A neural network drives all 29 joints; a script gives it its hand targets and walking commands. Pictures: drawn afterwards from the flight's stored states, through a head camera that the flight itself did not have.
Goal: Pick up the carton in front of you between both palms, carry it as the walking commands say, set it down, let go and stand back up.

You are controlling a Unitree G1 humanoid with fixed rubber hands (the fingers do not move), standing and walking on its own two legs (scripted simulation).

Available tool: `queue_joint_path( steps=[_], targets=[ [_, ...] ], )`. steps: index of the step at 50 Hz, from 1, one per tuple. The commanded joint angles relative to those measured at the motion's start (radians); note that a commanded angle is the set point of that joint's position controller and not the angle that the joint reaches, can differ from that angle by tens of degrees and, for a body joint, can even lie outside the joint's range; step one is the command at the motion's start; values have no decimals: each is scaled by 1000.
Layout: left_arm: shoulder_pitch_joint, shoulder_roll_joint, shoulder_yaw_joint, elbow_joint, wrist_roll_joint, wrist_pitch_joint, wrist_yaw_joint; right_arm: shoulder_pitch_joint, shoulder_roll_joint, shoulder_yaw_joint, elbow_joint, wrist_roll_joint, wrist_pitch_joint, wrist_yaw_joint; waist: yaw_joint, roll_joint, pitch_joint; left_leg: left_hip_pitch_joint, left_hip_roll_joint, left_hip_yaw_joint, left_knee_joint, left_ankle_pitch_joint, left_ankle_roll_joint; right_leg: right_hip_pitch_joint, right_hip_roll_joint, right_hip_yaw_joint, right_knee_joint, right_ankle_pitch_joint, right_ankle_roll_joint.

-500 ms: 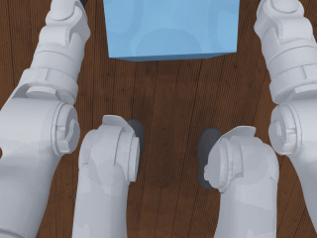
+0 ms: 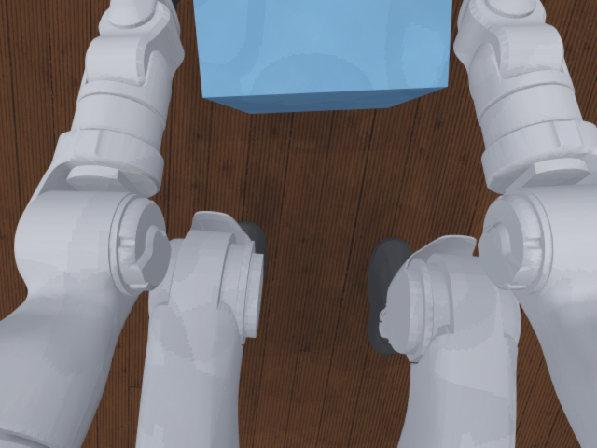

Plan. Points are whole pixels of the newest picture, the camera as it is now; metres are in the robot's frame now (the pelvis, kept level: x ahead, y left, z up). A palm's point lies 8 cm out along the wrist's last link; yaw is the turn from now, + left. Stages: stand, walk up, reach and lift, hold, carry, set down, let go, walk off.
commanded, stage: reach and lift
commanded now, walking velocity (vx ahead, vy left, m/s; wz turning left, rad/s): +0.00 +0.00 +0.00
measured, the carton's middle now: (318, 11) +0.54 +0.04 -0.24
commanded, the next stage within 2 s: none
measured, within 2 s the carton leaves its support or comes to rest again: leaves its support in 0.06 s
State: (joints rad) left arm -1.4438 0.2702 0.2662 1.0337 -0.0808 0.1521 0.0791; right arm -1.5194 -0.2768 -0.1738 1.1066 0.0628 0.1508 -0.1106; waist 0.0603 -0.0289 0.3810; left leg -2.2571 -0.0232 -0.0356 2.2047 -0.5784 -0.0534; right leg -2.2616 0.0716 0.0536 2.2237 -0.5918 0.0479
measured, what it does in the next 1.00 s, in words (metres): rises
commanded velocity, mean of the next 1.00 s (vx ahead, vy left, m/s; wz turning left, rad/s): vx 0.00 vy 0.00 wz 0.00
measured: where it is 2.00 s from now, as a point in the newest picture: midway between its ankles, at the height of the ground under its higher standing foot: (313, 306)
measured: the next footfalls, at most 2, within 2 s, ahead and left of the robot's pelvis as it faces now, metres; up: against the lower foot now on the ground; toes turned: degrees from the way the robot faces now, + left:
none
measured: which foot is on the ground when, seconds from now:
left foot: down 0.00-1.00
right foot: down 0.00-1.00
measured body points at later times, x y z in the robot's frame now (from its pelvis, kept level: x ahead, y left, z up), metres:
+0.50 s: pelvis -0.01 +0.00 +0.09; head +0.27 +0.01 +0.45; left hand +0.50 +0.19 +0.02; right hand +0.52 -0.12 +0.02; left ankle +0.11 +0.14 -0.33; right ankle +0.11 -0.13 -0.33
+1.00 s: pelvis +0.02 +0.00 +0.21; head +0.23 +0.01 +0.61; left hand +0.47 +0.18 +0.16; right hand +0.49 -0.13 +0.16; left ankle +0.11 +0.14 -0.33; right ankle +0.11 -0.13 -0.33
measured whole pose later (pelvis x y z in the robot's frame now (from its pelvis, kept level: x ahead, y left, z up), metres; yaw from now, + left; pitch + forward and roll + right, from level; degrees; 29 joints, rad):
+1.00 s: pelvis +0.02 +0.00 +0.21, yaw +0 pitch +38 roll +0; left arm -0.82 -0.04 0.44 0.63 0.20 0.38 0.05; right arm -0.84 0.05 -0.42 0.65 -0.20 0.37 -0.05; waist 0.03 -0.02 -0.23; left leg -1.68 -0.09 -0.11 1.50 -0.48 -0.06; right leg -1.67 0.11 0.10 1.51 -0.50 0.05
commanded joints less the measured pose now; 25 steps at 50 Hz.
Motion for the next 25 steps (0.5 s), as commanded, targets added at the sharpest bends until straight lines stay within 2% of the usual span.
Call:
queue_joint_path(
  steps=[1, 3, 6, 8, 10, 13, 15, 17, 21, 25],
  targets=[
    [-581, -954, -345, -266, -93, 16, -283, -510, 993, 287, -248, 92, 7, 261, 45, -36, -1320, 604, -82, 134, -147, 450, 31, 577, 72, -130, -149, 392, -32],
    [-589, -1006, -395, -347, -136, 29, -275, -543, 1042, 345, -343, 128, 12, 248, 50, -41, -1519, 701, -88, 134, -146, 543, 25, 664, 75, -133, -146, 474, -30],
    [-578, -1069, -440, -447, -149, 66, -270, -560, 1121, 406, -476, 138, 36, 230, 50, -45, -1793, 803, -99, 136, -161, 633, 16, 796, 81, -138, -163, 563, -26],
    [-560, -1124, -472, -494, -137, 93, -265, -538, 1175, 427, -533, 113, 65, 218, 35, -38, -1921, 815, -109, 149, -185, 638, 8, 847, 92, -145, -192, 585, -17],
    [-515, -1154, -476, -512, -111, 118, -254, -478, 1208, 421, -546, 92, 93, 212, 25, -28, -1928, 821, -119, 154, -222, 604, 6, 829, 103, -153, -232, 549, -13],
    [-423, -1188, -416, -422, -40, 155, -260, -365, 1238, 343, -442, 21, 132, 228, 15, -18, -1695, 723, -128, 154, -307, 432, 8, 686, 107, -157, -318, 376, -16],
    [-370, -1200, -328, -313, 36, 176, -273, -297, 1241, 246, -332, -50, 153, 248, 14, -11, -1488, 630, -126, 153, -369, 295, 12, 584, 109, -156, -378, 247, -22],
    [-351, -1195, -250, -253, 103, 189, -283, -277, 1230, 160, -264, -112, 167, 263, 13, -5, -1381, 590, -125, 149, -422, 207, 19, 536, 110, -155, -431, 164, -27],
    [-358, -1190, -171, -218, 173, 192, -291, -290, 1215, 65, -224, -178, 169, 275, 11, 1, -1353, 601, -127, 141, -499, 156, 28, 543, 113, -148, -506, 118, -34],
    [-365, -1213, -159, -225, 191, 197, -295, -300, 1228, 48, -230, -194, 174, 282, 3, 6, -1415, 670, -130, 139, -559, 143, 28, 601, 116, -146, -571, 107, -34]
  ],
)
